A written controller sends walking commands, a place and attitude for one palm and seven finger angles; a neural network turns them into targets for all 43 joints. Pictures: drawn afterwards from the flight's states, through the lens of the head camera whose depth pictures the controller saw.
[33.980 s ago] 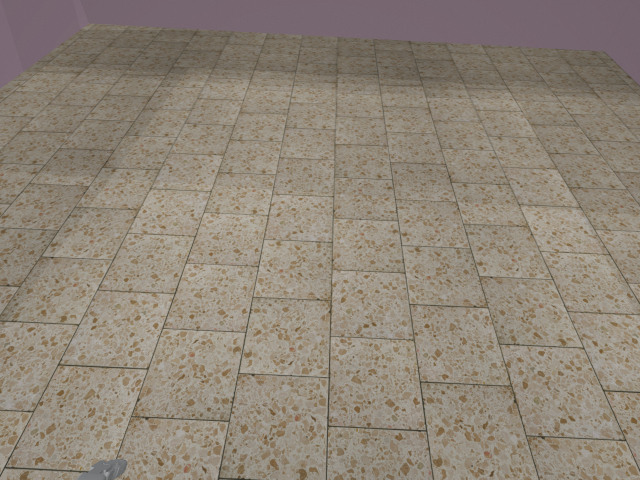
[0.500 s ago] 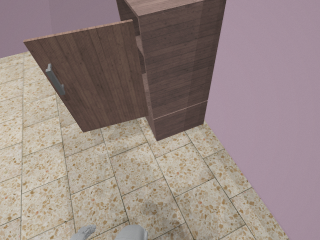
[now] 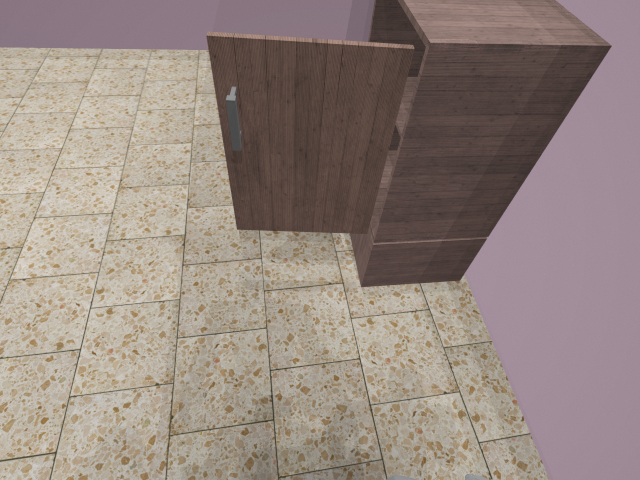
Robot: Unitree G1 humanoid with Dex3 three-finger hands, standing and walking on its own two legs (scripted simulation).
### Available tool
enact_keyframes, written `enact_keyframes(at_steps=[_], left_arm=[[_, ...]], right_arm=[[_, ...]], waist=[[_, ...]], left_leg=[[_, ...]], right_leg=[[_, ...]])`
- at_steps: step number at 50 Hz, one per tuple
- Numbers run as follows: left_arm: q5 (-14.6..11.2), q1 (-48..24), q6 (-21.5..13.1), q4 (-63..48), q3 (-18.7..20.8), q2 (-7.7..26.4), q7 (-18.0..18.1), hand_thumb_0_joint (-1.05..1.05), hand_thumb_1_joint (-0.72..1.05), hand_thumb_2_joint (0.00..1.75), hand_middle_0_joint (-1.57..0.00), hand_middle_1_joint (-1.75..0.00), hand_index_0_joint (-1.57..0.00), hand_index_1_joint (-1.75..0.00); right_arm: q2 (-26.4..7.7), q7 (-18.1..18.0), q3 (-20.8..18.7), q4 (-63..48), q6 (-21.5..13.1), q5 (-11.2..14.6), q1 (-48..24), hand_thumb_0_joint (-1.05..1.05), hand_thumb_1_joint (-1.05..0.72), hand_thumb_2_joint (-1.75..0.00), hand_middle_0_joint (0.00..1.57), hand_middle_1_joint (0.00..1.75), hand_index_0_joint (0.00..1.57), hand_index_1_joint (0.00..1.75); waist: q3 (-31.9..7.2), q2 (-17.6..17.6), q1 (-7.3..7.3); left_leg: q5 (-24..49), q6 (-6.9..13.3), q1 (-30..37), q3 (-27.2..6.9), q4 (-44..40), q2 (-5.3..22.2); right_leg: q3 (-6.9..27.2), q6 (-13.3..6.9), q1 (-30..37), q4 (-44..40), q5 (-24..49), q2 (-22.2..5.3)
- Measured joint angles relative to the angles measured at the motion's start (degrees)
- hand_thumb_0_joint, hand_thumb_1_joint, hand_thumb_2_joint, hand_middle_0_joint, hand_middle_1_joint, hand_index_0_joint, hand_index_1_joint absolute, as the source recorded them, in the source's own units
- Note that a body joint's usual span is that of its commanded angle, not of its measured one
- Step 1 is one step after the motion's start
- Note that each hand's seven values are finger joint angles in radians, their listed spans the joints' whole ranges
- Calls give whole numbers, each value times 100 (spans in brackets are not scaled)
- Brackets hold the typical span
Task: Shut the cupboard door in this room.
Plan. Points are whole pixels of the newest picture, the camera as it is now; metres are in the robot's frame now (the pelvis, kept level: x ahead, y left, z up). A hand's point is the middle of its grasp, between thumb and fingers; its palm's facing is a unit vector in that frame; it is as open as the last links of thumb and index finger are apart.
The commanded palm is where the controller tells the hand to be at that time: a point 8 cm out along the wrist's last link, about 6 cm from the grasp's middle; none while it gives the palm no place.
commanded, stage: take the last steps up to it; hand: left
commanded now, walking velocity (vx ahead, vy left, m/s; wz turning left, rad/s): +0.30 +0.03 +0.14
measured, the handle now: (235, 119) +0.81 +0.28 -0.05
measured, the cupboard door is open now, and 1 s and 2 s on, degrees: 84 84 84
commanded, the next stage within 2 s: come to a stop and stand still in 0.94 s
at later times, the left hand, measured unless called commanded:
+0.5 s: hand out of the picture +0.04 +0.14 -0.16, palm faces +0.14 -0.96 -0.23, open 7.3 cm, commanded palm none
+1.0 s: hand (199, 357) +0.31 +0.23 -0.17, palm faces +0.15 -0.97 -0.20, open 7.4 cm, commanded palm none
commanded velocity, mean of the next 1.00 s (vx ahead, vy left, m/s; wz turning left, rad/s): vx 0.27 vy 0.02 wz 0.04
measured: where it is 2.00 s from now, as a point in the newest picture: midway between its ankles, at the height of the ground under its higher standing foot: (290, 432)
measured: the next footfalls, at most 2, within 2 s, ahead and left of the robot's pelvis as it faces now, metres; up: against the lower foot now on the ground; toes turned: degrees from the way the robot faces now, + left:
right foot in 0.24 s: +0.07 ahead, -0.13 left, +0.00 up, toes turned -3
left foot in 0.72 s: +0.27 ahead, +0.14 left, +0.00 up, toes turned +13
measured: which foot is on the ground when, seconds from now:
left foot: down 0.00-0.24, up 0.26-0.70, down 0.72-1.00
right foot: up 0.00-0.22, down 0.24-0.74, up 0.76-1.00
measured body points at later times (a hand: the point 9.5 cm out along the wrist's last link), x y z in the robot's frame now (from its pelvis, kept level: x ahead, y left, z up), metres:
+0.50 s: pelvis +0.09 -0.04 +0.00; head +0.11 -0.06 +0.45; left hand +0.04 +0.19 -0.14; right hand +0.09 -0.28 -0.17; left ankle +0.12 +0.13 -0.67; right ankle +0.03 -0.13 -0.75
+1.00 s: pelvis +0.27 +0.04 +0.00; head +0.29 +0.04 +0.44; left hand +0.30 +0.28 -0.16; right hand +0.35 -0.19 -0.15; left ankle +0.23 +0.13 -0.75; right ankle +0.33 -0.08 -0.69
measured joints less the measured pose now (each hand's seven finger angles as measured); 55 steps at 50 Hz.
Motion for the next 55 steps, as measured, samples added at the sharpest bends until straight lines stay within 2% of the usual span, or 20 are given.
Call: enact_keyframes(at_steps=[6, 11, 12, 13, 15, 18, 21, 24, 28, 31, 34, 36, 37, 39, 41, 43, 46, 49, 55], left_arm=[[48, -83, -76, -30, -77, -243, -112, 0, 91, 90, -20, -30, -20, -30], [53, -169, -265, -127, -146, -465, -180, 0, 91, 90, -20, -30, -20, -30], [62, -158, -345, -157, -159, -491, -183, 0, 91, 90, -20, -30, -20, -30], [82, -164, -417, -163, -163, -551, -166, 0, 91, 90, -20, -30, -20, -30], [59, -58, -512, -173, -183, -684, -126, 0, 91, 90, -20, -30, -20, -30], [21, 250, -575, -72, -101, -731, -7, 0, 93, 90, -21, -30, -20, -30], [10, 525, -608, 124, -120, -740, 3, 0, 94, 90, -21, -30, -20, -30], [16, 769, -663, 303, -157, -799, 7, 0, 93, 90, -20, -30, -20, -30], [40, 1047, -710, 504, -201, -916, 9, 0, 92, 90, -20, -30, -20, -30], [54, 1196, -697, 617, -211, -977, 14, 0, 91, 90, -20, -30, -20, -30], [62, 1321, -656, 713, -192, -991, 14, 0, 91, 90, -20, -30, -20, -30], [41, 1436, -620, 776, -177, -985, 8, 0, 91, 90, -20, -30, -20, -30], [16, 1404, -574, 821, -167, -964, -6, 0, 91, 90, -21, -30, -20, -30], [-7, 1224, -478, 853, -146, -893, -11, 0, 91, 90, -21, -30, -20, -30], [-4, 993, -434, 813, -102, -818, -22, 1, 91, 90, -20, -30, -20, -30], [27, 719, -427, 687, -58, -726, -44, 1, 91, 90, -20, -30, -20, -30], [55, 349, -420, 381, -1, -624, -53, 1, 91, 90, -20, -30, -20, -30], [59, -8, -406, 90, 25, -564, -76, 0, 91, 90, -20, -30, -20, -30], [58, -492, -429, -253, -6, -525, -108, 0, 91, 90, -20, -30, -20, -30]], right_arm=[[-9, -18, -114, 143, -110, -36, 533, -1, -92, -90, 20, 30, 20, 30], [-144, -30, -161, 459, -79, -52, 1048, -1, -91, -90, 20, 30, 20, 30], [-160, -32, -168, 529, -70, -37, 1166, 0, -91, -90, 20, 30, 20, 30], [-187, -35, -181, 611, -42, -19, 1248, 0, -91, -90, 20, 30, 20, 30], [-239, 8, -209, 765, 73, -40, 1359, 0, -91, -90, 20, 29, 20, 29], [-264, 92, -269, 839, 140, -80, 1370, 0, -91, -90, 20, 29, 20, 29], [-264, 123, -297, 780, 84, -91, 1324, 0, -91, -90, 20, 29, 19, 29], [-228, 146, -296, 737, 60, -78, 1214, 0, -91, -90, 20, 29, 19, 29], [-169, 192, -254, 698, 57, -62, 924, 0, -91, -90, 20, 29, 19, 29], [-111, 231, -205, 618, 23, -50, 615, 0, -91, -90, 20, 29, 19, 29], [-70, 237, -169, 484, -69, -48, 276, 0, -91, -90, 20, 29, 19, 29], [-63, 209, -131, 344, -228, -70, 113, 0, -91, -90, 20, 29, 19, 29], [-39, 167, -137, 287, -321, -90, 23, 0, -91, -90, 20, 29, 19, 29], [24, 101, -126, 205, -424, -72, -86, 0, -91, -90, 20, 29, 19, 29], [87, 47, -119, 192, -461, -57, -77, 0, -91, -90, 20, 29, 20, 29], [155, -2, -100, 229, -503, -55, 29, 0, -91, -90, 20, 29, 20, 29], [120, -98, -205, 240, -575, 2, 240, -2, -94, -90, 20, 29, 20, 30], [35, -78, -189, 330, -531, -27, 483, -3, -94, -90, 20, 29, 20, 30], [21, -57, -163, 583, -350, -67, 897, -1, -92, -90, 20, 29, 20, 30]], waist=[[-229, 84, -225], [-344, 202, -385], [-370, 202, -386], [-353, 263, -374], [-364, 367, -326], [-395, 361, -293], [-347, 383, -357], [-270, 381, -347], [-161, 354, -238], [-65, 307, -116], [16, 225, 14], [26, 168, 29], [65, 111, -3], [138, 15, 6], [100, -17, 3], [40, -32, -23], [-106, -50, -69], [-216, -36, -121], [-187, 54, -297]], left_leg=[[74, -9, 73, -81, -202, -108], [-165, -124, 1, -177, 101, -147], [-347, -147, -103, -192, 374, -167], [-739, -145, -261, -217, 823, -145], [-1181, -140, -720, -227, 1973, -104], [-708, -196, -1409, -107, 3200, 42], [-55, -320, -1910, -62, 3576, 289], [276, -416, -2227, -26, 3485, 485], [392, -435, -2352, 121, 2855, 608], [380, -358, -2197, 300, 2092, 582], [187, -210, -1850, 454, 1412, 437], [378, -87, -1412, 560, 842, 315], [416, -49, -1424, 595, 992, 272], [-12, -10, -1359, 687, 1326, 228], [-218, -1, -1083, 767, 1166, 200], [-149, -49, -747, 806, 788, 156], [-54, -14, -297, 851, 226, 77], [-45, -45, 61, 843, -147, 28], [-494, -240, 504, 809, -49, 77]], right_leg=[[-76, -106, 229, -819, -30, 80], [-249, -247, 851, -2372, 205, 235], [-264, -350, 1034, -2766, 371, 253], [-312, -486, 1067, -2794, 671, 283], [-409, -656, 1160, -2732, 618, 323], [-397, -700, 1477, -3158, 616, 334], [-466, -679, 1850, -3687, 770, 343], [-540, -657, 2140, -4013, 784, 330], [-619, -569, 2425, -4193, 648, 272], [-682, -460, 2600, -4199, 456, 208], [-701, -307, 2696, -3972, 127, 110], [-659, -253, 2535, -3266, -301, -4], [-585, -335, 2245, -2493, -454, -104], [-173, -513, 1456, -661, -621, -84], [-25, -595, 701, 557, -352, -25], [-71, -580, 120, 936, -23, -46], [-134, -498, -471, 611, 363, -92], [-204, -439, -697, -200, 719, -129], [-282, -475, -252, -1929, 1179, 2]])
